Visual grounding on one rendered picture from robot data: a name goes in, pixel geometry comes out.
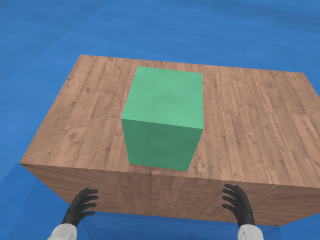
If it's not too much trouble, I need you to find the carton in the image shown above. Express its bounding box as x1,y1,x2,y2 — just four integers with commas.
121,66,204,172

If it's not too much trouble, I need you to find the pedestal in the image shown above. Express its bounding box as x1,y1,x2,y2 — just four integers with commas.
19,54,320,227

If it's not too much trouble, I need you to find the left robot hand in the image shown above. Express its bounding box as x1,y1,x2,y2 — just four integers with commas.
61,188,98,228

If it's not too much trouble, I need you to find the right robot hand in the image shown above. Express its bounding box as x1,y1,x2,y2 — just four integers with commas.
221,184,256,228

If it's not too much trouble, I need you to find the robot right forearm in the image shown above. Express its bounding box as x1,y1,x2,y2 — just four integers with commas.
237,224,264,240

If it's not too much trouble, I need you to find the robot left forearm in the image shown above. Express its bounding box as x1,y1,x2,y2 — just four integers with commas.
47,223,77,240

